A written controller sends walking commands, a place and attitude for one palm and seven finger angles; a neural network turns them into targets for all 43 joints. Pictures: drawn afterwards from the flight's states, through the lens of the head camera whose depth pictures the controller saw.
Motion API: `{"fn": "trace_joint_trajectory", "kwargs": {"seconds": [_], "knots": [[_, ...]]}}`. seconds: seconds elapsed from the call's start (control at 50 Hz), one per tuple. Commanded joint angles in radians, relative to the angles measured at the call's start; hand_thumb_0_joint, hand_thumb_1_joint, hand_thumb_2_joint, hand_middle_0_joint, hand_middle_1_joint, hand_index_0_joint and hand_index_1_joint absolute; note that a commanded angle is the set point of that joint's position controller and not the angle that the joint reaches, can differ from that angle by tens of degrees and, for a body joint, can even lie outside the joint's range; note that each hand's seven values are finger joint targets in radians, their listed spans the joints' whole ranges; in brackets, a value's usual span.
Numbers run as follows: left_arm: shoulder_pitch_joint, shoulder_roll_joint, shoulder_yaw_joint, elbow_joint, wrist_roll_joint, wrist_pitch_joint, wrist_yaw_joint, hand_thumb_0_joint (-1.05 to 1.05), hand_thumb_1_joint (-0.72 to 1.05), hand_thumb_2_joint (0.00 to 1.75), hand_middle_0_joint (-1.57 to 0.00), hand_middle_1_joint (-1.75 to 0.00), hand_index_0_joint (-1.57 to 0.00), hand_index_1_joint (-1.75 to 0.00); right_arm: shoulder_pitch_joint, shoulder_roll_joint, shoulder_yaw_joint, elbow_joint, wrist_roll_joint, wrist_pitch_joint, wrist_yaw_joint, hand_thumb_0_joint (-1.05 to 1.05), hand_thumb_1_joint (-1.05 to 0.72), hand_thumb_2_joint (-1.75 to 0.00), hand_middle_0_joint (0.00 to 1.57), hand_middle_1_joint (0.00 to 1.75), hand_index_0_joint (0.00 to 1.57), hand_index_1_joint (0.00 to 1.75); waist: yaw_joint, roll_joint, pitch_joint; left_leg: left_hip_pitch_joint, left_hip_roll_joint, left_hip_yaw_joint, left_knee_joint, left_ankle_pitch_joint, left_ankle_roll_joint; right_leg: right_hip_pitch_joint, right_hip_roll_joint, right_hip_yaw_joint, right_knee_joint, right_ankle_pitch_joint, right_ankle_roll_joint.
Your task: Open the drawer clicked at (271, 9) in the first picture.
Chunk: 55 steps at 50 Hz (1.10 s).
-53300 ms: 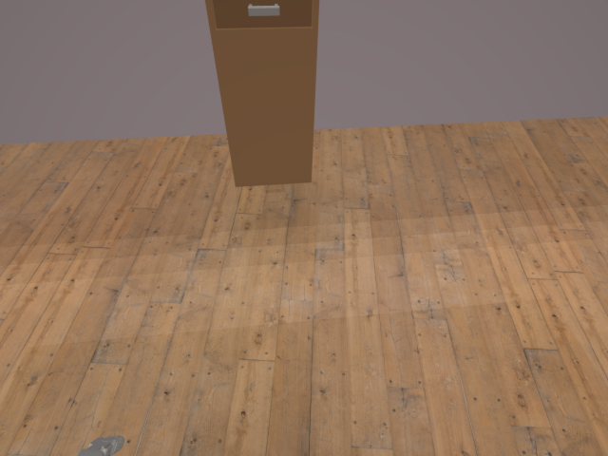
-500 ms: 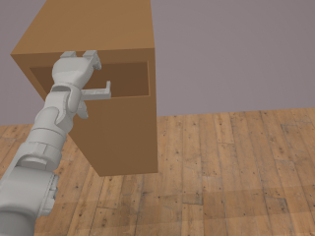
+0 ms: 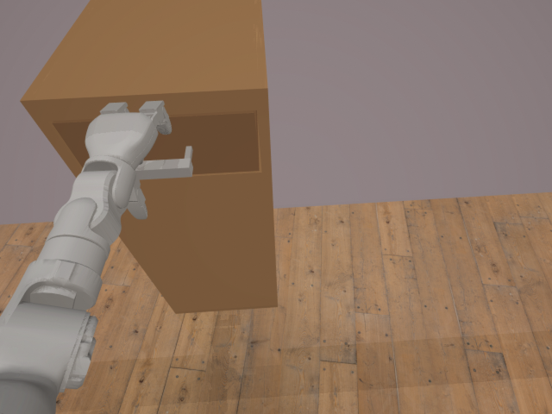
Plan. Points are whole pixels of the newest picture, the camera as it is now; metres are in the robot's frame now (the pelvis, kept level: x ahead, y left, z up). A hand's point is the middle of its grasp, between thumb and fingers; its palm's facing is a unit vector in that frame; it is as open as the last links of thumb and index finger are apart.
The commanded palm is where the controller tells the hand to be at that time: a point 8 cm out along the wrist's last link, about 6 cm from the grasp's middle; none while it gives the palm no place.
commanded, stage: move the hooked fingers above the handle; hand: left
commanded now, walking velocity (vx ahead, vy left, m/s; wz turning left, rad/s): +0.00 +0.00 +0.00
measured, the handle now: (163, 160) +0.52 +0.21 +0.06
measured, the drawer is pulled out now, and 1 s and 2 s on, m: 0.00 0.00 0.00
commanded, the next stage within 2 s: lift the fingers back up to retry in 1.86 s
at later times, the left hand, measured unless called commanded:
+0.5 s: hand (125, 155) +0.46 +0.23 +0.13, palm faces +0.10 +0.00 -1.00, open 13.8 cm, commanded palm +0.44 +0.22 +0.18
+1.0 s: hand (148, 150) +0.47 +0.20 +0.12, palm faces +0.10 -0.01 -0.99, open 13.7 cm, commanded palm +0.44 +0.23 +0.17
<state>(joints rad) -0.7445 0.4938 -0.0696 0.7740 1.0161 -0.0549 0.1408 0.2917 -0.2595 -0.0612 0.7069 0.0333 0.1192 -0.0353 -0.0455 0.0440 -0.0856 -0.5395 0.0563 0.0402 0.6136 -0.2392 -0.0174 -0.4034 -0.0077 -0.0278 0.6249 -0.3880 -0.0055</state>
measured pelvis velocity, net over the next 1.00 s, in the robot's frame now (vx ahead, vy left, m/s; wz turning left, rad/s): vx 0.00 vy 0.01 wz -0.04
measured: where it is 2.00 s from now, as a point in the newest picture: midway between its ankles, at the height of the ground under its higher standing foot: outside the picture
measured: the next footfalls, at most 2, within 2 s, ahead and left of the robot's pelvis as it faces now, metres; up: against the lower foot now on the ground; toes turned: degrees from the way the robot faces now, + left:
none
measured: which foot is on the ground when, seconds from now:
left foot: down 0.00-1.00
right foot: down 0.00-1.00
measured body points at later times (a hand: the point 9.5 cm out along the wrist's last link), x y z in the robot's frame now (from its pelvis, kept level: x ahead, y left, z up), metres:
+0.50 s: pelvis +0.00 +0.00 +0.00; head +0.04 -0.02 +0.45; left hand +0.45 +0.23 +0.18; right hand +0.10 -0.25 -0.13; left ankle +0.03 +0.14 -0.72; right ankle -0.05 -0.12 -0.72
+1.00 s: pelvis +0.00 +0.01 +0.00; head +0.04 -0.02 +0.45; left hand +0.46 +0.20 +0.18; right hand +0.06 -0.25 -0.14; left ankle +0.03 +0.14 -0.72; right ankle -0.05 -0.12 -0.72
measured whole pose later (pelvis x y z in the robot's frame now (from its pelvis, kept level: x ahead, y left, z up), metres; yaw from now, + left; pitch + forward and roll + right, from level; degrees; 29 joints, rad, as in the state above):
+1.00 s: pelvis +0.00 +0.01 +0.00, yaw -2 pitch +10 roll +0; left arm -0.78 0.45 -0.07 0.83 1.03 0.08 0.20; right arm 0.26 -0.25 -0.03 0.72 0.04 0.13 -0.04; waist -0.05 0.06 -0.10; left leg -0.53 0.06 0.08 0.59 -0.23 -0.01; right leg -0.42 -0.01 0.01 0.61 -0.37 0.00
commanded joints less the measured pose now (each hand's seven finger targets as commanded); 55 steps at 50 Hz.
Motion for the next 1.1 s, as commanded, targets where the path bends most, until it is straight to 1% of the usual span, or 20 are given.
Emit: {"fn": "trace_joint_trajectory", "kwargs": {"seconds": [0.0, 0.02, 0.08, 0.18, 0.26, 0.28, 0.34, 0.4, 0.46, 0.5, 0.58, 0.66, 0.7, 0.74, 0.78, 0.84, 0.88, 0.96, 1.02, 1.08], "knots": [[-0.559, 0.240, 0.072, -0.140, -0.008, 0.100, 0.069, 0.00, -0.50, 0.30, -0.30, -1.20, -0.30, -1.20, 0.026, -0.140, -0.049, -0.068, 0.001, -0.028, 0.004, 0.00, -0.90, -0.90, 0.20, 0.30, 0.20, 0.30, -0.025, 0.036, -0.395, 0.355, -0.069, 0.017, -0.007, 0.293, 0.058, -0.010, 0.055, 0.000, -0.084, 0.376, -0.017], [-0.547, 0.209, 0.044, -0.135, -0.016, 0.123, 0.054, 0.00, -0.50, 0.30, -0.30, -1.20, -0.30, -1.20, 0.024, -0.141, -0.048, -0.072, 0.001, -0.025, 0.007, 0.00, -0.90, -0.90, 0.20, 0.30, 0.20, 0.30, -0.021, 0.041, -0.401, 0.357, -0.072, 0.020, -0.007, 0.308, 0.059, 0.004, 0.055, 0.000, -0.084, 0.404, -0.018], [-0.477, 0.109, -0.040, -0.118, -0.038, 0.167, -0.026, 0.00, -0.50, 0.30, -0.30, -1.20, -0.30, -1.20, 0.014, -0.145, -0.050, -0.087, 0.003, -0.013, 0.008, 0.00, -0.90, -0.90, 0.20, 0.30, 0.20, 0.30, -0.038, -0.052, -0.388, 0.364, -0.072, 0.022, -0.008, 0.334, 0.068, 0.027, 0.051, -0.004, -0.099, 0.463, -0.012], [-0.398, 0.133, -0.028, -0.232, -0.064, 0.114, -0.126, 0.00, -0.50, 0.30, -0.30, -1.20, -0.30, -1.20, -0.024, -0.145, -0.040, -0.126, 0.002, 0.004, -0.007, 0.00, -0.90, -0.90, 0.20, 0.30, 0.20, 0.30, -0.014, -0.100, -0.360, 0.356, -0.081, 0.016, -0.019, 0.357, 0.075, 0.080, 0.045, 0.006, -0.100, 0.529, -0.010], [-0.429, 0.254, 0.098, -0.262, -0.042, 0.037, -0.077, 0.00, -0.50, 0.30, -0.30, -1.20, -0.30, -1.20, -0.031, -0.132, -0.031, -0.125, 0.004, 0.006, -0.015, 0.00, -0.90, -0.90, 0.20, 0.30, 0.20, 0.30, 0.018, -0.048, -0.304, 0.334, -0.076, 0.006, -0.032, 0.320, 0.069, 0.046, 0.048, 0.001, -0.087, 0.439, -0.019], [-0.444, 0.319, 0.158, -0.278, -0.035, 0.021, -0.050, 0.00, -0.50, 0.30, -0.30, -1.20, -0.30, -1.20, -0.031, -0.133, -0.030, -0.125, -0.001, 0.003, -0.017, 0.00, -0.90, -0.90, 0.20, 0.30, 0.20, 0.30, 0.033, -0.048, -0.323, 0.325, -0.074, 0.008, -0.030, 0.326, 0.068, 0.069, 0.047, 0.004, -0.085, 0.432, -0.021], [-0.489, 0.323, 0.178, -0.275, -0.003, 0.028, 0.039, 0.00, -0.50, 0.30, -0.30, -1.20, -0.30, -1.20, -0.037, -0.116, -0.028, -0.118, -0.002, -0.012, -0.011, 0.00, -0.90, -0.90, 0.20, 0.30, 0.20, 0.30, 0.041, 0.023, -0.340, 0.319, -0.072, 0.008, -0.028, 0.324, 0.055, 0.039, 0.053, -0.004, -0.068, 0.391, -0.027], [-0.463, 0.352, 0.197, -0.224, 0.020, 0.082, 0.091, 0.00, -0.50, 0.30, -0.30, -1.20, -0.30, -1.20, -0.043, -0.121, -0.031, -0.105, -0.004, -0.021, -0.008, 0.00, -0.90, -0.90, 0.20, 0.30, 0.20, 0.30, 0.044, 0.019, -0.413, 0.329, -0.070, 0.022, -0.025, 0.331, 0.052, 0.079, 0.051, 0.000, -0.068, 0.413, -0.023], [-0.491, 0.204, 0.049, -0.166, 0.010, 0.157, 0.061, 0.00, -0.50, 0.30, -0.30, -1.20, -0.30, -1.20, -0.035, -0.132, -0.037, -0.097, 0.004, -0.022, 0.000, 0.00, -0.90, -0.90, 0.20, 0.30, 0.20, 0.30, -0.008, 0.008, -0.380, 0.353, -0.065, 0.026, -0.024, 0.315, 0.054, 0.018, 0.054, -0.009, -0.081, 0.403, -0.017], [-0.473, 0.118, -0.037, -0.108, -0.020, 0.196, -0.001, 0.00, -0.50, 0.30, -0.30, -1.20, -0.30, -1.20, -0.020, -0.142, -0.041, -0.095, 0.011, -0.018, -0.001, 0.00, -0.90, -0.90, 0.20, 0.30, 0.20, 0.30, -0.042, -0.060, -0.345, 0.359, -0.063, 0.026, -0.027, 0.276, 0.063, -0.002, 0.051, -0.009, -0.106, 0.387, -0.007], [-0.533, -0.007, -0.181, -0.216, -0.079, 0.163, -0.142, 0.00, -0.50, 0.30, -0.30, -1.20, -0.30, -1.20, -0.023, -0.144, -0.041, -0.114, 0.009, -0.017, -0.020, 0.00, -0.90, -0.90, 0.20, 0.30, 0.20, 0.30, -0.085, -0.093, -0.330, 0.399, -0.079, 0.009, -0.021, 0.286, 0.079, -0.005, 0.042, 0.005, -0.124, 0.430, -0.001], [-0.548, 0.119, -0.064, -0.274, -0.082, 0.034, -0.168, 0.00, -0.50, 0.30, -0.30, -1.20, -0.30, -1.20, -0.010, -0.134, -0.033, -0.099, 0.000, -0.017, -0.033, 0.00, -0.90, -0.90, 0.20, 0.30, 0.20, 0.30, -0.049, -0.039, -0.316, 0.401, -0.085, -0.013, -0.013, 0.303, 0.073, -0.013, 0.044, 0.005, -0.100, 0.427, -0.013], [-0.560, 0.185, 0.007, -0.283, -0.073, -0.016, -0.123, 0.00, -0.50, 0.30, -0.30, -1.20, -0.30, -1.20, -0.006, -0.126, -0.030, -0.097, -0.001, -0.018, -0.032, 0.00, -0.90, -0.90, 0.20, 0.30, 0.20, 0.30, -0.025, -0.011, -0.322, 0.382, -0.083, -0.014, -0.011, 0.301, 0.069, -0.012, 0.045, 0.005, -0.092, 0.405, -0.018], [-0.540, 0.313, 0.151, -0.238, -0.053, -0.030, -0.042, 0.00, -0.50, 0.30, -0.30, -1.20, -0.30, -1.20, 0.002, -0.125, -0.025, -0.093, -0.004, -0.019, -0.027, 0.00, -0.90, -0.90, 0.20, 0.30, 0.20, 0.30, 0.015, -0.013, -0.333, 0.330, -0.079, -0.015, -0.012, 0.295, 0.061, 0.005, 0.050, -0.004, -0.074, 0.373, -0.025], [-0.520, 0.428, 0.260, -0.188, -0.031, -0.002, 0.045, 0.00, -0.50, 0.30, -0.30, -1.20, -0.30, -1.20, -0.009, -0.125, -0.016, -0.089, -0.006, -0.019, -0.026, 0.00, -0.90, -0.90, 0.20, 0.30, 0.20, 0.30, 0.054, -0.025, -0.354, 0.258, -0.077, -0.007, -0.016, 0.300, 0.051, 0.064, 0.048, -0.003, -0.063, 0.373, -0.027], [-0.491, 0.373, 0.198, -0.148, 0.017, 0.101, 0.146, 0.00, -0.50, 0.30, -0.30, -1.20, -0.30, -1.20, -0.047, -0.116, -0.010, -0.093, 0.002, -0.032, -0.020, 0.00, -0.90, -0.90, 0.20, 0.30, 0.20, 0.30, 0.070, 0.020, -0.386, 0.247, -0.072, 0.027, -0.025, 0.304, 0.036, 0.079, 0.049, -0.007, -0.053, 0.384, -0.027], [-0.464, 0.356, 0.177, -0.089, 0.035, 0.176, 0.152, 0.00, -0.50, 0.30, -0.30, -1.20, -0.30, -1.20, -0.051, -0.125, -0.014, -0.089, -0.001, -0.031, -0.011, 0.00, -0.90, -0.90, 0.20, 0.30, 0.20, 0.30, 0.071, 0.010, -0.453, 0.268, -0.069, 0.043, -0.025, 0.325, 0.038, 0.121, 0.051, -0.003, -0.055, 0.421, -0.024], [-0.441, 0.377, 0.164, -0.040, 0.004, 0.258, 0.075, 0.00, -0.50, 0.30, -0.30, -1.20, -0.30, -1.20, -0.062, -0.145, -0.012, -0.097, 0.012, -0.014, -0.025, 0.00, -0.90, -0.90, 0.20, 0.30, 0.20, 0.30, 0.048, -0.107, -0.415, 0.250, -0.071, 0.058, -0.050, 0.268, 0.055, 0.166, 0.039, 0.009, -0.091, 0.453, 0.001], [-0.441, 0.346, 0.118, -0.032, -0.027, 0.240, -0.026, 0.00, -0.50, 0.30, -0.30, -1.20, -0.30, -1.20, -0.047, -0.158, -0.014, -0.104, 0.021, -0.006, -0.046, 0.00, -0.90, -0.90, 0.20, 0.30, 0.20, 0.30, 0.008, -0.158, -0.350, 0.247, -0.077, 0.054, -0.064, 0.234, 0.072, 0.153, 0.030, 0.014, -0.122, 0.473, 0.013], [-0.511, 0.152, -0.065, -0.125, -0.042, 0.154, -0.131, 0.00, -0.50, 0.30, -0.30, -1.20, -0.30, -1.20, -0.027, -0.150, -0.026, -0.115, 0.020, -0.017, -0.053, 0.00, -0.90, -0.90, 0.20, 0.30, 0.20, 0.30, -0.069, -0.143, -0.278, 0.316, -0.074, 0.036, -0.054, 0.232, 0.082, 0.056, 0.032, 0.017, -0.149, 0.445, 0.013]]}}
